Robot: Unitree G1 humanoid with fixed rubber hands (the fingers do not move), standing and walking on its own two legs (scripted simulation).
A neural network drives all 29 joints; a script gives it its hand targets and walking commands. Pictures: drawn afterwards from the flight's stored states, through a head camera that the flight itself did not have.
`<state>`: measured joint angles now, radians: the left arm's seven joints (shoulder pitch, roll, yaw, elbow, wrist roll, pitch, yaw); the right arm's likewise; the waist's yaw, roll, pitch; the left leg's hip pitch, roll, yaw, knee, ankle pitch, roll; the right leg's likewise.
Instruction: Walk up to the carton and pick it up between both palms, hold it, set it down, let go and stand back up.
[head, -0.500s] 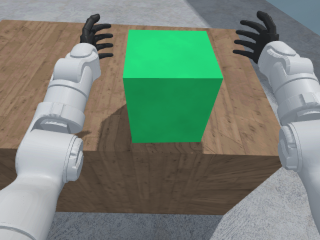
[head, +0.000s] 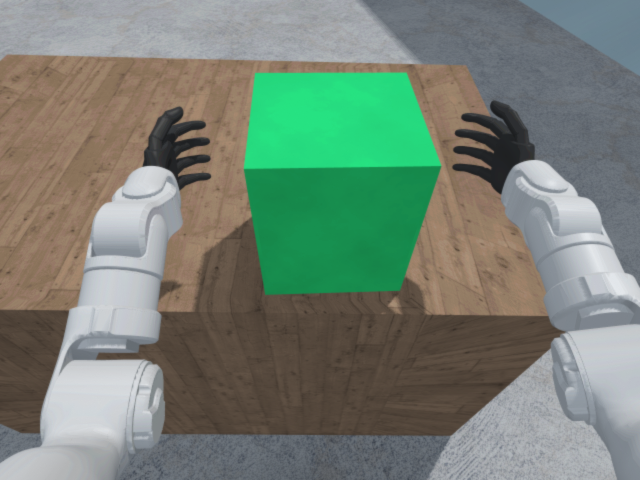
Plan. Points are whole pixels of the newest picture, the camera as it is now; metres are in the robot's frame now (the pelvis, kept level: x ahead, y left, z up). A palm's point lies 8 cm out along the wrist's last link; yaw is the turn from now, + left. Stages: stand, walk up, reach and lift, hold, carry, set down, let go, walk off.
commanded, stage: set down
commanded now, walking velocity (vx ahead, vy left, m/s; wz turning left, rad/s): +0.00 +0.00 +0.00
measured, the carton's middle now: (332, 189) +0.49 +0.00 +0.08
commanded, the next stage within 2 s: none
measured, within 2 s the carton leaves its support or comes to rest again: neither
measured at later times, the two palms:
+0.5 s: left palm (160, 225) +0.35 +0.19 +0.15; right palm (544, 229) +0.35 -0.23 +0.15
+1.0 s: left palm (156, 296) +0.29 +0.20 +0.10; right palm (538, 301) +0.29 -0.23 +0.09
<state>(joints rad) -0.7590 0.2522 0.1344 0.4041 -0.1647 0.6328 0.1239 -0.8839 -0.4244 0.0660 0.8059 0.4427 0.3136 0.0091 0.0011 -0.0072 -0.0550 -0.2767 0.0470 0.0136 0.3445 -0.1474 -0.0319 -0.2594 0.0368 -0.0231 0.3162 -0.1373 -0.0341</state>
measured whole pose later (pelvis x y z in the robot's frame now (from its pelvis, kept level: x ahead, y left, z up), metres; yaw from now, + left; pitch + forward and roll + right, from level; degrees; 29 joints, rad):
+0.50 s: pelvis +0.00 -0.01 +0.00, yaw -2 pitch +1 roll +1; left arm -0.39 0.18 0.21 0.00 -0.10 0.68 0.09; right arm -0.47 -0.41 0.05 0.35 0.44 0.33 -0.03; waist -0.02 -0.02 -0.05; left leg -0.16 0.05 0.05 0.30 -0.15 -0.04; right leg -0.19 0.04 0.02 0.34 -0.16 -0.04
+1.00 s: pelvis +0.01 +0.01 +0.00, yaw -3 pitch -2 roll +0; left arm -0.03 0.09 0.12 -0.20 -0.07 0.56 0.13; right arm -0.12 -0.37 -0.01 0.15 0.33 0.22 0.02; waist -0.01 -0.01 0.00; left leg -0.10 0.03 0.06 0.27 -0.15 -0.02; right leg -0.13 0.03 0.03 0.31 -0.15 -0.02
